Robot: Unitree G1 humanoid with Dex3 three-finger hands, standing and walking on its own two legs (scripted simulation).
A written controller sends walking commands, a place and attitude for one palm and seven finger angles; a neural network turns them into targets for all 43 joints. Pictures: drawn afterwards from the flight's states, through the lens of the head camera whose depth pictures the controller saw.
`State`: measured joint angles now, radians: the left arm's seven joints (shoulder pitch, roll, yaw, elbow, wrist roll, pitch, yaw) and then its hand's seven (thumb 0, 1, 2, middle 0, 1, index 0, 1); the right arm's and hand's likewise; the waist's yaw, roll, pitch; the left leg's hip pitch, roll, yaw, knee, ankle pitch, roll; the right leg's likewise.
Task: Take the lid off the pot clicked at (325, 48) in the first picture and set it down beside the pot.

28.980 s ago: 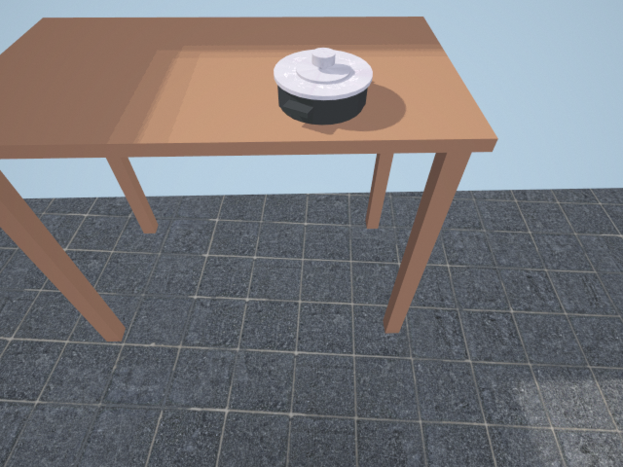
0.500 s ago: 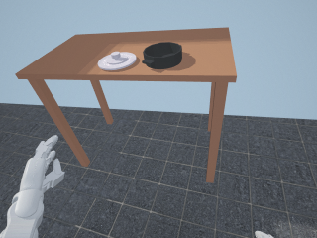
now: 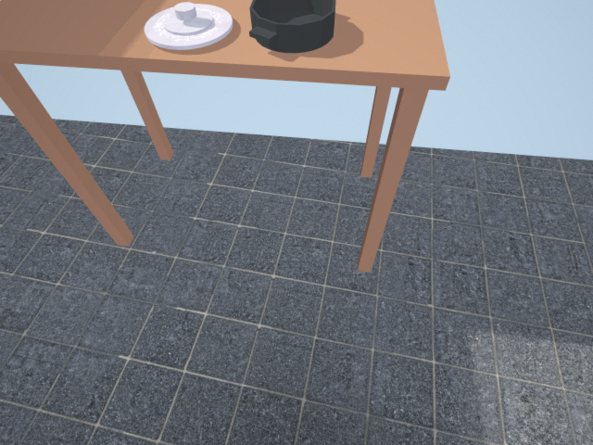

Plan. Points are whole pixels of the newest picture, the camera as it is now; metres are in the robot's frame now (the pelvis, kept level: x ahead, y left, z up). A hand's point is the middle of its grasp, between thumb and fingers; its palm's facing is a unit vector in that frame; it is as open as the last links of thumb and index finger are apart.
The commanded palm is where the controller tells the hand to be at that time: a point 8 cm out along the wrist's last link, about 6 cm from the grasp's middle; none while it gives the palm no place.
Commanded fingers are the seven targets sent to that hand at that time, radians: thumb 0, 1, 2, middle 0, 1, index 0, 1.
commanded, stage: let the arm hang, fingers relaxed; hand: left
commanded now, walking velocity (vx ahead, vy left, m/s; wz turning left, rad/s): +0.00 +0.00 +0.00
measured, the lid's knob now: (185, 11) +0.91 +0.27 +0.12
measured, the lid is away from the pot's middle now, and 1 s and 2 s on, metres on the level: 0.23 0.23 0.23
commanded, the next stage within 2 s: look to check the result in 1.10 s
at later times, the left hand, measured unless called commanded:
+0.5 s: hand out of the picture +0.13 +0.22 -0.16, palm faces -0.07 -0.97 -0.24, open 7.3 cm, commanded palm none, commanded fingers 0.00 0.90 0.90 -0.20 -0.30 -0.20 -0.30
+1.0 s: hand out of the picture +0.11 +0.21 -0.17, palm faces -0.06 -0.97 -0.22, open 7.3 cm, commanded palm none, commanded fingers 0.00 0.90 0.90 -0.20 -0.30 -0.20 -0.30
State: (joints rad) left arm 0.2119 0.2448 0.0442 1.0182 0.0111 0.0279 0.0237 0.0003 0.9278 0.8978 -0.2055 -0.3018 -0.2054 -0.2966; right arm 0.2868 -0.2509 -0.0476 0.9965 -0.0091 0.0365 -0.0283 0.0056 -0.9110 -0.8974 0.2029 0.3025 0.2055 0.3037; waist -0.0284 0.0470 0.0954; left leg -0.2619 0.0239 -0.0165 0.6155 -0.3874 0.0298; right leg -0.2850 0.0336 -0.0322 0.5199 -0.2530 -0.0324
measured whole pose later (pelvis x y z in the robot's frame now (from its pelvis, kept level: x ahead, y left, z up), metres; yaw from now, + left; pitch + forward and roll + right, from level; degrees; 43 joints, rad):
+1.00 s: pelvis +0.05 +0.03 +0.01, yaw -3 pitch +1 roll -1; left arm 0.17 0.18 0.02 1.10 0.00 0.02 0.04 0.00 0.91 0.90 -0.20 -0.30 -0.20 -0.30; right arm 0.26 -0.16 -0.02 1.11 -0.01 0.01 -0.05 0.00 -0.91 -0.90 0.20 0.30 0.21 0.30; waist -0.03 0.01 0.05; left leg -0.08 -0.01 0.05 0.43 -0.36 0.03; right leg -0.18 0.01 0.04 0.46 -0.30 0.02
